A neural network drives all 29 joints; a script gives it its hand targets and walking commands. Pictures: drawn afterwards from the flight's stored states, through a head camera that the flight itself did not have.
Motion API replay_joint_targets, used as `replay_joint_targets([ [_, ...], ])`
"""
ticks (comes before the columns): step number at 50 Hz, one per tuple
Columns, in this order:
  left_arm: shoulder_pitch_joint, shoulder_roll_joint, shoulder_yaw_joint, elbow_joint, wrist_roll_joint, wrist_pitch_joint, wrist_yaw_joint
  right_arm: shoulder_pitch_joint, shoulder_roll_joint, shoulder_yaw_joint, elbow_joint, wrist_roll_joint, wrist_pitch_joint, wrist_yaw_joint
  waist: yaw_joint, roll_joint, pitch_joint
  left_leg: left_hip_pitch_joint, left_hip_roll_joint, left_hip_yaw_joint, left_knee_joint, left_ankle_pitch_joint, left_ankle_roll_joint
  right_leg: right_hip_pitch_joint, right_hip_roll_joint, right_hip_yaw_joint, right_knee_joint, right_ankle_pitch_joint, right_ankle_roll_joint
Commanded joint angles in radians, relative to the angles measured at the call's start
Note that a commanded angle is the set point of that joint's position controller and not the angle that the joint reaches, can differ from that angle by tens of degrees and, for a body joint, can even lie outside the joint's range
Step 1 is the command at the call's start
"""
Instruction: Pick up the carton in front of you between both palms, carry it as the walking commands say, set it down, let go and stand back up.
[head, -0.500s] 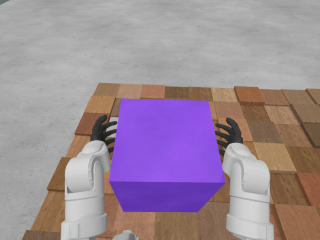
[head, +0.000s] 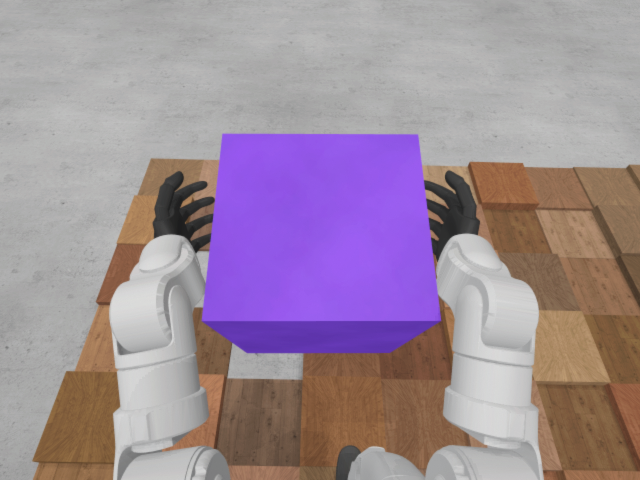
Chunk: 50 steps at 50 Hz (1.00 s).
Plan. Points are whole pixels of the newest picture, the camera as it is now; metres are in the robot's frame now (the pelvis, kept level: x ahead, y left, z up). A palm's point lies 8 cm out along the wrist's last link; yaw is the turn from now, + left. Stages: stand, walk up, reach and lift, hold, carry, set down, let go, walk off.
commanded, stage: carry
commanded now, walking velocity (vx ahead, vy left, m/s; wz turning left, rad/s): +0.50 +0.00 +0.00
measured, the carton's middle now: (319, 260) +0.36 +0.00 +0.05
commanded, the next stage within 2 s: none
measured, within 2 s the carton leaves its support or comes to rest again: neither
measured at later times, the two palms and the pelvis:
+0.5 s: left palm (203, 92) +0.66 +0.17 +0.09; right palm (395, 96) +0.64 -0.13 +0.09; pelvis +0.34 +0.03 -0.03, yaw -2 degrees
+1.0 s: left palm (211, 1) +0.99 +0.20 +0.08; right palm out of the picture +1.01 -0.11 +0.09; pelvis +0.66 +0.02 -0.01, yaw +1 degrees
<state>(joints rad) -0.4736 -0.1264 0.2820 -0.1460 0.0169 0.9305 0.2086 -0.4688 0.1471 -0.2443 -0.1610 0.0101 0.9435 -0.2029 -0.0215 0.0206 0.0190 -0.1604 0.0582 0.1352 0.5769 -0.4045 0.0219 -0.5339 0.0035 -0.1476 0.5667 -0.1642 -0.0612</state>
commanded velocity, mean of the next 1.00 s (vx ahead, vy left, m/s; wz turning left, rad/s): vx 0.50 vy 0.00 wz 0.00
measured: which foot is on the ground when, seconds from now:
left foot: up 0.00-0.42, down 0.44-0.90, up 0.92-1.00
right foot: down 0.00-0.44, up 0.46-0.88, down 0.90-1.00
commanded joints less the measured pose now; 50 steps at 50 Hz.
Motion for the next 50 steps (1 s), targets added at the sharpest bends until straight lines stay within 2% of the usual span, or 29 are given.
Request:
replay_joint_targets([
  [1, -0.489, -0.593, -0.611, -0.116, -0.168, 0.032, 0.006, -0.488, 0.584, 0.584, -0.138, 0.139, 0.034, -0.003, 0.094, -0.299, -0.642, -0.395, -0.091, -0.031, 0.599, 0.068, -0.018, 0.873, -0.331, 0.608, -0.128, 0.292, -0.235],
  [2, -0.47, -0.593, -0.613, -0.142, -0.189, 0.048, 0.005, -0.501, 0.576, 0.585, -0.158, 0.147, 0.044, -0.007, 0.104, -0.303, -0.603, -0.586, -0.111, -0.122, 0.754, -0.137, -0.001, 0.935, -0.347, 0.651, -0.131, 0.361, -0.273],
  [4, -0.505, -0.621, -0.647, -0.197, -0.231, 0.07, -0.004, -0.517, 0.568, 0.558, -0.182, 0.149, 0.063, -0.017, 0.127, -0.103, -0.527, -0.684, -0.043, -0.171, 0.7, -0.076, 0.023, 0.896, -0.328, 0.529, -0.112, 0.437, -0.212],
  [5, -0.529, -0.627, -0.658, -0.216, -0.244, 0.075, -0.007, -0.503, 0.561, 0.542, -0.175, 0.133, 0.072, -0.019, 0.11, -0.06, -0.5, -0.665, -0.015, -0.172, 0.607, -0.035, 0.022, 0.847, -0.315, 0.485, -0.131, 0.417, -0.172],
  [6, -0.551, -0.631, -0.669, -0.231, -0.257, 0.081, -0.011, -0.485, 0.551, 0.525, -0.167, 0.116, 0.079, -0.02, 0.099, -0.062, -0.497, -0.627, -0.004, -0.169, 0.521, -0.008, 0.016, 0.814, -0.301, 0.449, -0.154, 0.362, -0.151],
  [9, -0.539, -0.632, -0.684, -0.231, -0.268, 0.097, -0.019, -0.443, 0.551, 0.514, -0.133, 0.084, 0.097, -0.017, 0.086, -0.113, -0.451, -0.551, -0.014, -0.117, 0.297, 0.041, -0.014, 0.729, -0.264, 0.334, -0.207, 0.352, -0.148],
  [12, -0.495, -0.634, -0.678, -0.175, -0.247, 0.115, -0.027, -0.413, 0.559, 0.514, -0.086, 0.056, 0.115, -0.01, 0.093, -0.152, -0.398, -0.469, -0.026, -0.068, 0.11, 0.282, -0.02, 0.664, -0.202, 0.202, -0.2, 0.428, -0.108],
  [16, -0.458, -0.665, -0.658, -0.097, -0.186, 0.131, -0.031, -0.415, 0.597, 0.531, -0.051, 0.053, 0.131, 0.007, 0.095, -0.152, -0.314, -0.361, -0.031, -0.029, -0.08, 0.464, -0.004, 0.606, -0.183, 0.136, -0.205, 0.391, -0.067],
  [18, -0.439, -0.686, -0.652, -0.069, -0.158, 0.136, -0.031, -0.416, 0.614, 0.531, -0.041, 0.054, 0.134, 0.017, 0.068, -0.154, -0.302, -0.297, -0.028, -0.019, -0.115, 0.487, 0.014, 0.607, -0.192, 0.121, -0.152, 0.451, -0.045],
  [20, -0.446, -0.703, -0.65, -0.047, -0.135, 0.138, -0.03, -0.403, 0.617, 0.528, -0.014, 0.058, 0.13, 0.023, -0.008, -0.117, -0.365, -0.051, -0.061, 0.035, -0.169, 0.483, 0.017, 0.558, -0.155, 0.052, 0.066, 0.514, 0.001],
  [21, -0.464, -0.704, -0.647, -0.042, -0.122, 0.136, -0.027, -0.403, 0.616, 0.526, -0.005, 0.062, 0.125, 0.026, -0.039, -0.042, -0.405, 0.119, -0.048, 0.049, -0.178, 0.441, -0.008, 0.456, -0.119, 0.004, 0.294, 0.364, 0.028],
  [22, -0.477, -0.692, -0.626, -0.017, -0.107, 0.134, -0.023, -0.382, 0.611, 0.514, 0.031, 0.059, 0.123, 0.027, -0.059, 0.072, -0.39, 0.257, 0.035, -0.066, -0.112, 0.45, -0.041, 0.236, -0.067, 0.01, 0.519, 0.068, 0.049],
  [23, -0.475, -0.679, -0.597, 0.032, -0.093, 0.135, -0.017, -0.362, 0.589, 0.494, 0.081, 0.05, 0.12, 0.021, -0.071, 0.209, -0.306, 0.264, 0.154, -0.289, -0.058, 0.832, -0.044, 0.043, 0.025, 0.036, 0.699, -0.385, 0.06],
  [24, -0.436, -0.7, -0.59, 0.072, -0.089, 0.137, -0.014, -0.438, 0.562, 0.499, 0.057, 0.044, 0.109, 0.01, -0.027, 0.335, -0.448, 0.417, 0.319, -0.648, -0.165, 0.66, 0.134, -0.116, 0.074, 0.11, 0.843, -0.422, 0.066],
  [25, -0.467, -0.716, -0.581, 0.057, -0.081, 0.125, -0.008, -0.466, 0.634, 0.535, 0.05, 0.084, 0.1, 0.014, -0.022, 0.227, -0.452, 0.388, 0.314, -0.718, -0.25, 0.314, 0.176, -0.176, 0.013, 0.159, 0.876, -0.363, 0.052],
  [26, -0.498, -0.746, -0.566, 0.063, -0.071, 0.112, -0.007, -0.536, 0.698, 0.566, 0.028, 0.111, 0.082, 0.028, -0.028, 0.134, -0.406, 0.312, 0.281, -0.65, -0.264, 0.231, 0.176, -0.191, -0.021, 0.154, 0.86, -0.32, 0.049],
  [27, -0.519, -0.778, -0.562, 0.073, -0.066, 0.095, -0.009, -0.582, 0.748, 0.586, 0.024, 0.134, 0.065, 0.042, -0.021, 0.047, -0.388, 0.252, 0.262, -0.587, -0.262, 0.257, 0.144, -0.189, -0.049, 0.156, 0.809, -0.278, 0.047],
  [28, -0.529, -0.797, -0.559, 0.089, -0.058, 0.075, -0.011, -0.625, 0.788, 0.611, 0.022, 0.152, 0.044, 0.054, -0.021, 0.036, -0.388, 0.204, 0.245, -0.531, -0.273, 0.296, 0.139, -0.18, -0.064, 0.152, 0.766, -0.252, 0.042],
  [30, -0.522, -0.826, -0.564, 0.118, -0.042, 0.035, -0.014, -0.637, 0.824, 0.633, 0.046, 0.162, 0.007, 0.067, -0.021, 0.068, -0.408, 0.18, 0.221, -0.444, -0.279, 0.346, 0.131, -0.183, -0.069, 0.126, 0.726, -0.238, 0.039],
  [34, -0.482, -0.835, -0.589, 0.135, -0.036, -0.021, -0.015, -0.537, 0.821, 0.622, 0.098, 0.136, -0.045, 0.067, -0.052, 0.078, -0.427, 0.366, 0.191, -0.344, -0.2, 0.665, 0.141, -0.403, -0.061, 0.071, 0.717, -0.225, 0.038],
  [37, -0.476, -0.813, -0.602, 0.124, -0.043, -0.046, -0.013, -0.51, 0.798, 0.623, 0.084, 0.126, -0.072, 0.06, -0.062, 0.077, -0.402, 0.361, 0.171, -0.302, -0.212, 0.738, 0.146, -0.423, -0.054, 0.042, 0.619, -0.166, 0.031],
  [40, -0.457, -0.778, -0.612, 0.104, -0.063, -0.059, -0.005, -0.473, 0.754, 0.613, 0.062, 0.126, -0.085, 0.049, -0.068, 0.089, -0.335, 0.338, 0.098, -0.182, -0.196, 1.024, 0.103, -0.333, 0.004, -0.036, 0.393, -0.083, 0.014],
  [43, -0.422, -0.727, -0.622, 0.043, -0.087, -0.057, 0.009, -0.427, 0.703, 0.602, 0.01, 0.127, -0.081, 0.032, -0.001, 0.194, -0.395, 0.235, 0.082, -0.065, -0.039, 1.48, 0.061, 0.067, 0.135, -0.157, 0.132, 0.02, -0.026],
  [44, -0.426, -0.714, -0.626, 0.006, -0.1, -0.057, 0.011, -0.421, 0.684, 0.605, -0.019, 0.133, -0.077, 0.027, 0.057, 0.178, -0.458, 0.188, 0.08, -0.021, 0.135, 1.441, 0.04, 0.269, 0.131, -0.138, 0.007, 0.117, -0.035],
  [45, -0.397, -0.694, -0.623, -0.019, -0.108, -0.054, 0.011, -0.45, 0.659, 0.613, -0.059, 0.139, -0.073, 0.022, 0.13, 0.093, -0.536, 0.041, 0.051, -0.01, 0.362, 1.153, 0.017, 0.545, 0.068, -0.028, -0.092, 0.217, -0.05],
  [46, -0.421, -0.658, -0.623, -0.046, -0.111, -0.051, 0.015, -0.438, 0.659, 0.612, -0.077, 0.138, -0.063, 0.022, 0.12, -0.213, -0.656, -0.35, -0.121, -0.072, 0.76, 0.264, -0.039, 0.858, -0.317, 0.568, -0.058, 0.471, -0.26],
  [47, -0.371, -0.651, -0.632, -0.04, -0.128, -0.038, 0.017, -0.42, 0.631, 0.604, -0.096, 0.148, -0.054, 0.019, 0.129, -0.245, -0.736, -0.447, -0.178, -0.217, 1.03, -0.034, -0.025, 0.878, -0.367, 0.801, -0.109, 0.442, -0.371],
  [48, -0.391, -0.66, -0.657, -0.08, -0.162, -0.03, 0.012, -0.42, 0.62, 0.597, -0.118, 0.152, -0.046, 0.012, 0.134, -0.18, -0.671, -0.567, -0.135, -0.276, 1.071, -0.037, 0.002, 0.855, -0.333, 0.729, -0.077, 0.356, -0.347],
  [50, -0.442, -0.69, -0.707, -0.12, -0.221, -0.01, -0.005, -0.387, 0.594, 0.538, -0.103, 0.11, -0.029, -0.005, 0.112, -0.032, -0.528, -0.658, -0.059, -0.228, 0.931, -0.039, 0.042, 0.722, -0.294, 0.596, -0.115, 0.223, -0.239],
])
